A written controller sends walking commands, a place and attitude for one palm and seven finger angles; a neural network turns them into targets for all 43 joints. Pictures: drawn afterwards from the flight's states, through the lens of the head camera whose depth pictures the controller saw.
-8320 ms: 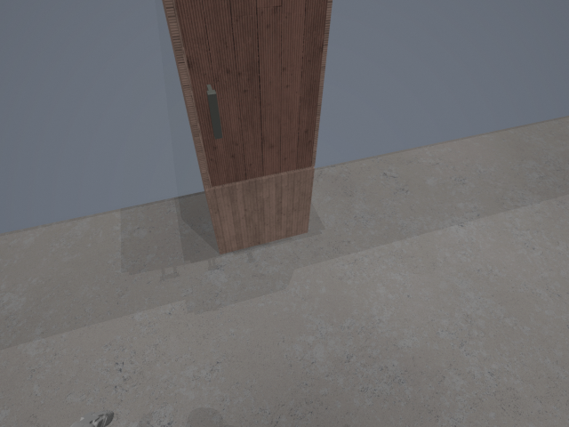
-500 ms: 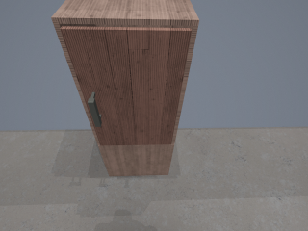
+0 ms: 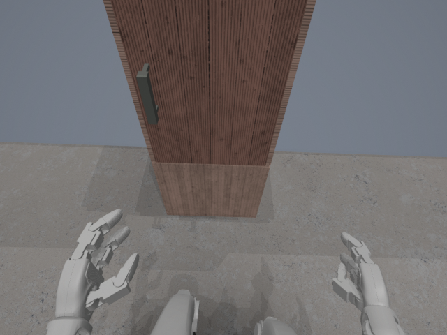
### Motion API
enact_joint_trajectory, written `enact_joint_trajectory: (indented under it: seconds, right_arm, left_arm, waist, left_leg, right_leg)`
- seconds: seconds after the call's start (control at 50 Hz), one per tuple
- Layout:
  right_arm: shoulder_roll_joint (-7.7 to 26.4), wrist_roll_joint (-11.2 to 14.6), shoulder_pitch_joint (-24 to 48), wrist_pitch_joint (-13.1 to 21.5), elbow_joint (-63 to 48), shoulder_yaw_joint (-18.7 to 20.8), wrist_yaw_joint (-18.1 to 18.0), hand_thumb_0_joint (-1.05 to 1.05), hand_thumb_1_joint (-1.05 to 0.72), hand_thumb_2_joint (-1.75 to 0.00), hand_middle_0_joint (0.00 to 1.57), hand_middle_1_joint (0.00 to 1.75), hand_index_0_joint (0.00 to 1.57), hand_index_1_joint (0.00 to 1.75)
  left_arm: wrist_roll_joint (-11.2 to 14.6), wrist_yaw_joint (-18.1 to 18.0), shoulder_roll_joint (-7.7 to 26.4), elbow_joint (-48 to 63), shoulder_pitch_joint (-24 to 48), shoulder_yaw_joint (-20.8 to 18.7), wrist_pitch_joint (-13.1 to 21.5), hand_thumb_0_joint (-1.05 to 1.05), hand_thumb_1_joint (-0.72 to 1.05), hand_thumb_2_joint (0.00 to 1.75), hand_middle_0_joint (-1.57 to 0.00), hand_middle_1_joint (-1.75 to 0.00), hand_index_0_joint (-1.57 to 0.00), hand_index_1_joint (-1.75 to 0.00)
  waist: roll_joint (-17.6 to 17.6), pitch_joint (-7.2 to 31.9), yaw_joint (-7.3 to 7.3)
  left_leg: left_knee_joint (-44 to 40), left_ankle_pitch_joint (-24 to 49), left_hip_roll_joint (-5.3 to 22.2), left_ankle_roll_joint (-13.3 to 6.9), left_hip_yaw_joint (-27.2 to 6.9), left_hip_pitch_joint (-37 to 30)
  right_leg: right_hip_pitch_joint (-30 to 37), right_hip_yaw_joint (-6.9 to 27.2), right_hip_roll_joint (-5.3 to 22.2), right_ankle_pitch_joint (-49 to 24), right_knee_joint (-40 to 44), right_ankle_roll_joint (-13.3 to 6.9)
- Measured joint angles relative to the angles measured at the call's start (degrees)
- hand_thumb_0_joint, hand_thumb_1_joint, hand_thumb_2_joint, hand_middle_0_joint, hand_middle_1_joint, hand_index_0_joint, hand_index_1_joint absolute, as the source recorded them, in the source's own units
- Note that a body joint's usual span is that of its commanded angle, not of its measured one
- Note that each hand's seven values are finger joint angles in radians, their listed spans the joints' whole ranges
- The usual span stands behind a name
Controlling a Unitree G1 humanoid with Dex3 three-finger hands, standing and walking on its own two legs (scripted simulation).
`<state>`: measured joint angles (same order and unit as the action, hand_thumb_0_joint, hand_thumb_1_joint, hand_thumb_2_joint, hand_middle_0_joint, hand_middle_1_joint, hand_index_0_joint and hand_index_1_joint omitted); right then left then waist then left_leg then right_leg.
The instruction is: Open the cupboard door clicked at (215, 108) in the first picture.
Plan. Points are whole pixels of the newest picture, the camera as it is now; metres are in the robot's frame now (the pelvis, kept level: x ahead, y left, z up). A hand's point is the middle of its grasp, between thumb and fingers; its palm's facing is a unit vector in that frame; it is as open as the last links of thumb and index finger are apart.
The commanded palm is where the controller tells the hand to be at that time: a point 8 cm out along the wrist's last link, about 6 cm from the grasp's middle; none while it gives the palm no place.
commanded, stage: raise the hand with hooked fingers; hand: left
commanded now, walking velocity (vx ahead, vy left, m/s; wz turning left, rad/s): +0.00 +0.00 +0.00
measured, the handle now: (150, 94) +0.60 +0.25 +0.06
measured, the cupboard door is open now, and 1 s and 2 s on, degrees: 0 0 0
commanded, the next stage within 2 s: move the hooked fingers beside the handle in 1.62 s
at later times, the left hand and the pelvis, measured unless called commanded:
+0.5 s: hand (92, 234) +0.25 +0.25 +0.05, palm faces +0.09 -0.99 -0.05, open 11.9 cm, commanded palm +0.23 +0.30 +0.06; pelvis +0.00 +0.03 +0.01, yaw -1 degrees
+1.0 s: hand (68, 210) +0.28 +0.29 +0.06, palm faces +0.10 -0.99 -0.05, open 13.9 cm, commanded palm +0.26 +0.34 +0.07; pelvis +0.01 +0.03 +0.02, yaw +0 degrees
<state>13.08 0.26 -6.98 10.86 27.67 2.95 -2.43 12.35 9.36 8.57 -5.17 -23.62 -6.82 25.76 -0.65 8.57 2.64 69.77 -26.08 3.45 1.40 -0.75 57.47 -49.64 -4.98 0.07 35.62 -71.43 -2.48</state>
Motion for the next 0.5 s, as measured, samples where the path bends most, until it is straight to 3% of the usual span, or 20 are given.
enact_joint_trajectory:
  seconds: [0.06,0.12,0.22,0.3,0.4,0.5]
  right_arm:
    - [-1.0,-0.54,-0.91,0.41,1.11,-1.8,-0.77,0.01,-0.91,-0.9,0.2,0.3,0.2,0.3]
    - [-1.65,-0.48,-1.81,0.69,3.36,-3.75,-1.27,0.01,-0.91,-0.9,0.2,0.3,0.2,0.3]
    - [-2.63,0.32,-4.2,-0.26,6.08,-5.4,-1.86,0.01,-0.91,-0.89,0.21,0.3,0.2,0.3]
    - [-2.64,0.35,-6.69,-0.69,6.91,-4.76,-1.86,0.02,-0.9,-0.89,0.21,0.3,0.2,0.31]
    - [-0.92,0.11,-8.7,-0.53,7.46,-3.34,-1.6,0.02,-0.91,-0.89,0.21,0.3,0.2,0.3]
    - [1.17,0.3,-8.5,-0.52,7.23,-2.37,-1.67,0.02,-0.91,-0.9,0.21,0.3,0.2,0.3]
  left_arm:
    - [0.08,-0.81,1.82,3.49,-0.26,-0.98,3.0,0.01,0.47,0.72,-0.23,-0.58,-0.23,-0.58]
    - [1.27,1.66,3.56,4.11,3.29,-1.6,4.04,0.01,0.4,0.69,-0.24,-0.62,-0.23,-0.62]
    - [2.9,5.16,5.42,0.62,9.63,-2.63,-2.85,0.01,0.28,0.64,-0.24,-0.7,-0.24,-0.7]
    - [3.2,3.47,5.48,-0.32,9.65,-4.4,-6.26,0.01,0.19,0.6,-0.25,-0.76,-0.25,-0.76]
    - [3.16,1.76,5.56,-1.1,8.63,-6.28,-2.88,0.01,0.08,0.55,-0.26,-0.83,-0.26,-0.83]
    - [3.54,3.25,6.4,-2.89,9.54,-7.09,-0.88,0.0,-0.04,0.5,-0.27,-0.91,-0.27,-0.9]
  waist:
    - [0.79,-0.4,0.44]
    - [1.83,-0.75,0.41]
    - [2.79,-1.04,-0.91]
    - [2.88,-0.95,-2.49]
    - [2.47,-0.53,-3.39]
    - [2.11,-0.63,-3.39]
  left_leg:
    - [1.44,0.06,0.18,0.04,-1.73,2.02]
    - [2.35,0.42,0.25,0.02,-2.97,3.87]
    - [1.45,1.24,0.42,-0.37,-2.66,4.29]
    - [-0.96,1.79,0.61,-1.01,-1.25,2.4]
    - [-2.77,2.05,0.4,-1.73,-0.04,1.07]
    - [-2.65,1.76,0.0,-2.3,0.25,1.19]
  right_leg:
    - [-0.91,-1.6,-0.44,-0.25,-0.23,-0.13]
    - [-1.97,-2.75,-0.73,-0.77,-0.24,-0.18]
    - [-2.45,-2.41,-0.9,-2.01,1.03,0.27]
    - [-1.16,-1.08,-0.93,-3.19,3.46,0.97]
    - [-0.15,0.02,-0.62,-3.89,5.33,1.73]
    - [-0.08,0.26,-0.22,-3.76,5.52,2.28]
